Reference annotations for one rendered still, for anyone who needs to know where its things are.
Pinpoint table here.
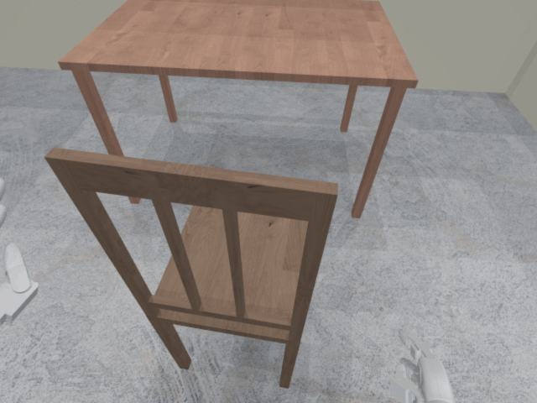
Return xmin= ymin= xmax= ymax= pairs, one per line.
xmin=58 ymin=0 xmax=418 ymax=218

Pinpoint chair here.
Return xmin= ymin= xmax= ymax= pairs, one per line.
xmin=44 ymin=148 xmax=338 ymax=389

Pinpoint robot left hand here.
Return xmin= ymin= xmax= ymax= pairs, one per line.
xmin=0 ymin=177 xmax=39 ymax=327

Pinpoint robot right hand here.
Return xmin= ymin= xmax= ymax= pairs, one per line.
xmin=389 ymin=329 xmax=455 ymax=403

